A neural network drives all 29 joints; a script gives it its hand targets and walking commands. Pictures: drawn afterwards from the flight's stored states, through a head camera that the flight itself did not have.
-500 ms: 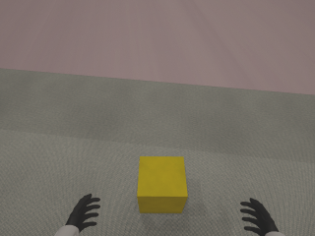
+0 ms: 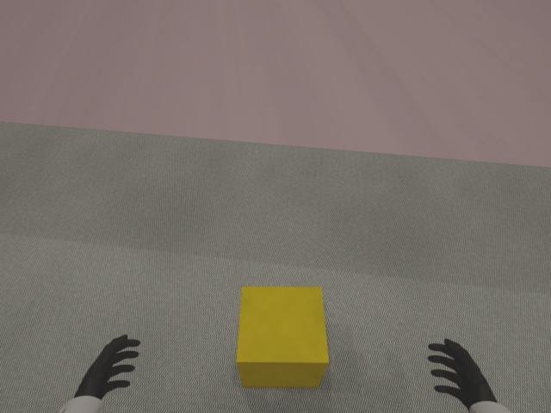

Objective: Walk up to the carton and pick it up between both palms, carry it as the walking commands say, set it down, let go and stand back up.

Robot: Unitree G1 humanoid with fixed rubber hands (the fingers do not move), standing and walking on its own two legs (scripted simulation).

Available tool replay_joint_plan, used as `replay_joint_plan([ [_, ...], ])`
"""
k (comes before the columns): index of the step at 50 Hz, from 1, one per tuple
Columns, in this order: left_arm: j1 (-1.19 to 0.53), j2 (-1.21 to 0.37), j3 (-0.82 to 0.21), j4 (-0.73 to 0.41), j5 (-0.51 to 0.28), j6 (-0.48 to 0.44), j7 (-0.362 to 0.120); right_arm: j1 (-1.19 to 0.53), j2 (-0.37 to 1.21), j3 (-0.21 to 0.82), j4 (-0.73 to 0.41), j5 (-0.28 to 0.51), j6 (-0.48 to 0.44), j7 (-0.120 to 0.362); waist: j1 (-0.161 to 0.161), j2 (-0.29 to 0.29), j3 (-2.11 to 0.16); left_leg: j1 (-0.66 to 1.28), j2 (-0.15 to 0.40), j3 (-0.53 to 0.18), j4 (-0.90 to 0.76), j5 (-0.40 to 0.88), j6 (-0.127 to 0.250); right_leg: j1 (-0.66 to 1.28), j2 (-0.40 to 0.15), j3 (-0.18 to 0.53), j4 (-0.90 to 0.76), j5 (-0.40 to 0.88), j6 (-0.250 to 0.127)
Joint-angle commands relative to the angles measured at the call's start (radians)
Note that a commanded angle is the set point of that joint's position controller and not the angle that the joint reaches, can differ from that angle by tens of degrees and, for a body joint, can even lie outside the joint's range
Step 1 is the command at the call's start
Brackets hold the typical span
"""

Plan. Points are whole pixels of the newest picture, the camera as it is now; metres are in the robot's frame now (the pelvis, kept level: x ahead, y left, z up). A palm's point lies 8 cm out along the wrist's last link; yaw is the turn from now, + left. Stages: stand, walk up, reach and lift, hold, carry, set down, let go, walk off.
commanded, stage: stand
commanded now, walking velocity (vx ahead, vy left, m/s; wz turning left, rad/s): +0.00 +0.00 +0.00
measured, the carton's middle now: (281, 338) +0.44 +0.02 -0.62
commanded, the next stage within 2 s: none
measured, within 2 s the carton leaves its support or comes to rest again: neither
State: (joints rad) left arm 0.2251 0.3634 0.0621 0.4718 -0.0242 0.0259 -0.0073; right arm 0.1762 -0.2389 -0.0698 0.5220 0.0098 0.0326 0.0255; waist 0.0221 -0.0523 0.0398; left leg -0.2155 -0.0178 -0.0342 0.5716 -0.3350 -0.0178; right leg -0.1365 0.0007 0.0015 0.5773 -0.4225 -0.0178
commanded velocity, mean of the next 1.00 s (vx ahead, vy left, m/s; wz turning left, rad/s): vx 0.00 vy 0.00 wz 0.00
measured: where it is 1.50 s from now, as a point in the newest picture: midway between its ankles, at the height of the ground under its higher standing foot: outside the picture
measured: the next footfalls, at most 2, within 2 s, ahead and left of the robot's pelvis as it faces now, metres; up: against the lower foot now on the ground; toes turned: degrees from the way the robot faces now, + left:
none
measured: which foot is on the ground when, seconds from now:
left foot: down 0.00-1.00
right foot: down 0.00-1.00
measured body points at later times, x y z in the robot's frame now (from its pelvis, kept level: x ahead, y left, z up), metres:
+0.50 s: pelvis -0.03 +0.01 +0.00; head -0.04 +0.02 +0.45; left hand +0.14 +0.30 -0.06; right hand +0.17 -0.25 -0.05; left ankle -0.02 +0.13 -0.73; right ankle -0.07 -0.10 -0.73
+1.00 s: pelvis -0.04 +0.01 +0.00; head -0.05 +0.03 +0.45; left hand +0.12 +0.31 -0.06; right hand +0.15 -0.26 -0.04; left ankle -0.02 +0.13 -0.73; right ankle -0.07 -0.10 -0.73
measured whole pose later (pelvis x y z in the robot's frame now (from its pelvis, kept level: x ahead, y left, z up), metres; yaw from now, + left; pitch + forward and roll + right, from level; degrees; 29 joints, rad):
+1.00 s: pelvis -0.04 +0.01 +0.00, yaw +0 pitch -4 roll +0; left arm 0.25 0.39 0.06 0.54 -0.02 -0.02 0.00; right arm 0.18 -0.27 -0.07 0.54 0.01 0.01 0.01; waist 0.02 -0.05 0.02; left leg -0.22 -0.02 -0.03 0.57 -0.29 -0.01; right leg -0.14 0.00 0.00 0.58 -0.37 -0.02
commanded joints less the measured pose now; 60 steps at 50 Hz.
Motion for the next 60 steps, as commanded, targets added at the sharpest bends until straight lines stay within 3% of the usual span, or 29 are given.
replay_joint_plan([
  [1, 0.012, 0.147, 0.029, 0.046, 0.074, -0.034, 0.031, -0.017, -0.222, -0.057, 0.017, -0.050, -0.021, -0.024, -0.014, -0.006, -0.172, 0.064, 0.069, -0.011, 0.011, 0.583, 0.052, 0.031, -0.078, 0.051, -0.098, 0.769, 0.041],
  [3, 0.015, 0.147, 0.030, 0.051, 0.079, -0.035, 0.033, -0.031, -0.234, -0.059, 0.011, -0.051, -0.013, -0.026, -0.010, 0.029, -0.168, 0.076, 0.067, 0.005, 0.010, 0.562, 0.052, 0.018, -0.082, 0.055, -0.102, 0.741, 0.041],
  [5, 0.002, 0.161, 0.032, 0.049, 0.078, -0.039, 0.035, -0.038, -0.211, -0.051, 0.005, -0.051, -0.016, -0.021, -0.009, -0.002, -0.160, 0.069, 0.067, -0.001, 0.015, 0.548, 0.055, 0.015, -0.086, 0.053, -0.106, 0.764, 0.044],
  [7, 0.000, 0.162, 0.033, 0.056, 0.072, -0.036, 0.033, -0.043, -0.215, -0.052, 0.003, -0.047, -0.019, -0.019, -0.010, 0.047, -0.192, 0.082, 0.068, -0.001, 0.012, 0.547, 0.058, 0.036, -0.086, 0.053, -0.116, 0.726, 0.041],
  [9, 0.006, 0.165, 0.038, 0.060, 0.078, -0.042, 0.031, -0.036, -0.222, -0.052, 0.016, -0.049, -0.015, -0.024, -0.007, 0.005, -0.179, 0.079, 0.073, -0.011, -0.002, 0.506, 0.061, 0.022, -0.080, 0.053, -0.120, 0.666, 0.035],
  [13, 0.000, 0.145, 0.025, 0.061, 0.077, -0.044, 0.032, -0.033, -0.227, -0.050, 0.009, -0.054, -0.021, -0.027, -0.017, 0.055, -0.145, 0.067, 0.071, -0.017, -0.011, 0.451, 0.058, -0.006, -0.087, 0.077, -0.140, 0.603, 0.031],
  [16, -0.013, 0.161, 0.029, 0.057, 0.080, -0.045, 0.033, -0.045, -0.222, -0.050, 0.005, -0.055, -0.028, -0.025, -0.014, 0.030, -0.117, 0.049, 0.074, -0.019, -0.024, 0.423, 0.058, -0.020, -0.086, 0.072, -0.150, 0.530, 0.031],
  [18, -0.011, 0.162, 0.027, 0.060, 0.080, -0.047, 0.029, -0.047, -0.242, -0.055, 0.006, -0.053, -0.030, -0.026, -0.020, 0.065, -0.130, 0.055, 0.072, -0.028, -0.047, 0.361, 0.054, -0.022, -0.080, 0.079, -0.161, 0.439, 0.017],
  [21, -0.005, 0.161, 0.029, 0.069, 0.077, -0.050, 0.025, -0.061, -0.243, -0.054, 0.013, -0.060, -0.034, -0.029, -0.007, 0.061, -0.091, 0.038, 0.070, -0.033, -0.060, 0.309, 0.056, -0.053, -0.078, 0.092, -0.185, 0.352, 0.014],
  [24, -0.013, 0.158, 0.021, 0.067, 0.083, -0.053, 0.020, -0.054, -0.249, -0.055, 0.007, -0.064, -0.036, -0.029, -0.021, 0.049, -0.068, 0.030, 0.068, -0.035, -0.069, 0.242, 0.055, -0.083, -0.075, 0.099, -0.193, 0.276, 0.006],
  [26, -0.014, 0.166, 0.027, 0.072, 0.079, -0.054, 0.022, -0.048, -0.239, -0.053, 0.010, -0.064, -0.039, -0.024, -0.023, 0.084, -0.060, 0.022, 0.061, -0.033, -0.076, 0.209, 0.053, -0.095, -0.072, 0.105, -0.201, 0.232, 0.005],
  [30, -0.006, 0.169, 0.024, 0.083, 0.082, -0.057, 0.018, -0.033, -0.258, -0.058, 0.022, -0.065, -0.038, -0.025, -0.028, 0.049, -0.023, 0.022, 0.058, -0.037, -0.079, 0.163, 0.053, -0.148, -0.076, 0.124, -0.228, 0.141, -0.002],
  [34, 0.006, 0.166, 0.024, 0.086, 0.083, -0.063, 0.013, -0.054, -0.267, -0.058, 0.016, -0.067, -0.046, -0.022, -0.016, 0.084, -0.001, -0.025, 0.062, -0.055, -0.118, 0.088, 0.055, -0.128, -0.065, 0.104, -0.211, 0.138, -0.002],
  [37, -0.001, 0.171, 0.027, 0.086, 0.076, -0.064, 0.015, -0.062, -0.256, -0.053, 0.020, -0.062, -0.048, -0.021, -0.015, 0.101, -0.026, 0.000, 0.065, -0.044, -0.096, 0.145, 0.056, -0.130, -0.074, 0.125, -0.202, 0.177, -0.003],
  [40, 0.008, 0.180, 0.023, 0.092, 0.074, -0.065, 0.015, -0.054, -0.260, -0.055, 0.022, -0.060, -0.051, -0.023, -0.021, 0.073, -0.035, 0.010, 0.064, -0.052, -0.083, 0.208, 0.059, -0.110, -0.082, 0.124, -0.196, 0.260, -0.005],
  [44, 0.007, 0.176, 0.020, 0.089, 0.073, -0.067, 0.018, -0.049, -0.261, -0.048, 0.027, -0.050, -0.053, -0.023, -0.019, 0.078, -0.039, 0.011, 0.073, -0.054, -0.065, 0.270, 0.067, -0.088, -0.086, 0.119, -0.179, 0.334, -0.005],
  [46, 0.004, 0.177, 0.019, 0.087, 0.074, -0.070, 0.018, -0.060, -0.261, -0.048, 0.026, -0.052, -0.050, -0.022, -0.018, 0.094, -0.054, 0.019, 0.072, -0.048, -0.069, 0.268, 0.067, -0.086, -0.086, 0.112, -0.178, 0.337, 0.002],
  [51, 0.011, 0.173, 0.020, 0.098, 0.072, -0.072, 0.019, -0.050, -0.271, -0.049, 0.034, -0.050, -0.048, -0.024, -0.016, 0.071, -0.048, 0.026, 0.079, -0.056, -0.073, 0.276, 0.073, -0.081, -0.091, 0.114, -0.182, 0.342, -0.004],
  [55, 0.006, 0.181, 0.022, 0.100, 0.074, -0.074, 0.019, -0.053, -0.268, -0.047, 0.034, -0.044, -0.054, -0.025, -0.023, 0.110, -0.042, 0.012, 0.080, -0.057, -0.073, 0.262, 0.075, -0.086, -0.092, 0.127, -0.185, 0.337, -0.011],
  [60, 0.000, 0.187, 0.024, 0.099, 0.069, -0.077, 0.020, -0.073, -0.278, -0.051, 0.034, -0.045, -0.055, -0.025, -0.018, 0.088, -0.030, 0.024, 0.080, -0.062, -0.066, 0.283, 0.079, -0.107, -0.096, 0.125, -0.184, 0.323, -0.013],
])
